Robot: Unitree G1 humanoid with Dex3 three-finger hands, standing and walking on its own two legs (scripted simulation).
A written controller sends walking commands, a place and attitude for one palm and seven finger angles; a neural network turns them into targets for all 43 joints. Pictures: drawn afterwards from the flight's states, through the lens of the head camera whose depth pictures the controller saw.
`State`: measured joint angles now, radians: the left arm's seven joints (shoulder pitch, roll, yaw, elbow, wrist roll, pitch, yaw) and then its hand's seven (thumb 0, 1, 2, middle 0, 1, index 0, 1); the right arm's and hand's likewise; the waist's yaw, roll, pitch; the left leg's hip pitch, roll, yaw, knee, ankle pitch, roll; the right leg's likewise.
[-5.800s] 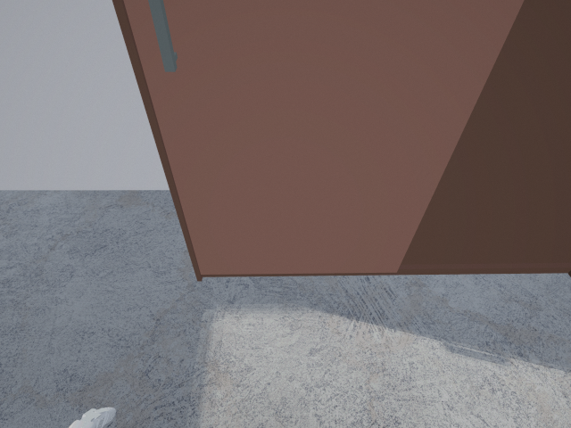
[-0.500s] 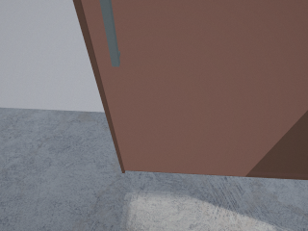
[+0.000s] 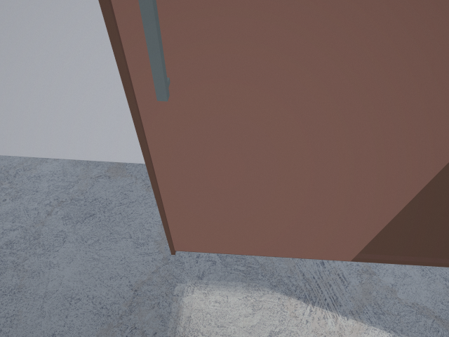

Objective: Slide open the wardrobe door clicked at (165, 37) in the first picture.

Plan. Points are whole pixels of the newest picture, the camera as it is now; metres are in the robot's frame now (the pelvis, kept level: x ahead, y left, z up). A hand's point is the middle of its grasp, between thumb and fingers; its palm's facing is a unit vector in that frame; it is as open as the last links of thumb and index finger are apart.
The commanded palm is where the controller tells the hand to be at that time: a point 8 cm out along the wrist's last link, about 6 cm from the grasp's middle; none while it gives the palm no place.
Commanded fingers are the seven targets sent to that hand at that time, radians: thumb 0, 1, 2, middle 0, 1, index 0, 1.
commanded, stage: look again from close up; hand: left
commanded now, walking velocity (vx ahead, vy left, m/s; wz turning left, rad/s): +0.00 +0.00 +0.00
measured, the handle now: (157, 41) +0.54 +0.16 +0.25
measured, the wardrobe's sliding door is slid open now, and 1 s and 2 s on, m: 0.00 0.00 0.00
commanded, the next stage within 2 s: shuffle to correct the standing spot in 0.46 s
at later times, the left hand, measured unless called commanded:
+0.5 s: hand out of the picture +0.01 +0.19 -0.17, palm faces +0.01 -0.97 -0.23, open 7.4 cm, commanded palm none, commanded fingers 0.00 0.90 0.90 -0.20 -0.30 -0.20 -0.30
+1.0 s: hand out of the picture +0.02 +0.19 -0.18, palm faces +0.01 -0.99 -0.17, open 7.4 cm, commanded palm none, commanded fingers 0.00 0.90 0.90 -0.20 -0.30 -0.20 -0.30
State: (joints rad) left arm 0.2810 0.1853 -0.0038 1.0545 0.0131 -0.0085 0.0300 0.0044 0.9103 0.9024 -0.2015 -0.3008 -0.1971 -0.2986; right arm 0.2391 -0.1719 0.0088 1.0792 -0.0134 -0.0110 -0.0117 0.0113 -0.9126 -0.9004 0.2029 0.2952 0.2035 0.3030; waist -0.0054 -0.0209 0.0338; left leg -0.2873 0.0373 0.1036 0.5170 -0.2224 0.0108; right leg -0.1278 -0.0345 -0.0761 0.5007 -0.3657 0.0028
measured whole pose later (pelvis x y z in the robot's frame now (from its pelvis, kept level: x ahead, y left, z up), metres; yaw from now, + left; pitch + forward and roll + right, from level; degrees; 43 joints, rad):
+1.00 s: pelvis +0.05 +0.02 +0.00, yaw -1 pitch +0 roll +1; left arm 0.33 0.16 0.01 1.11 0.01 0.02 0.03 0.01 0.91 0.90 -0.20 -0.30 -0.20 -0.30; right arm 0.31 -0.12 0.02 1.09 -0.01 -0.04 -0.03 0.01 -0.91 -0.90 0.20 0.30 0.20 0.30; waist 0.00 -0.05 0.06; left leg -0.22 0.00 0.14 0.54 -0.32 0.04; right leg -0.27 -0.06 -0.06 0.83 -0.53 -0.01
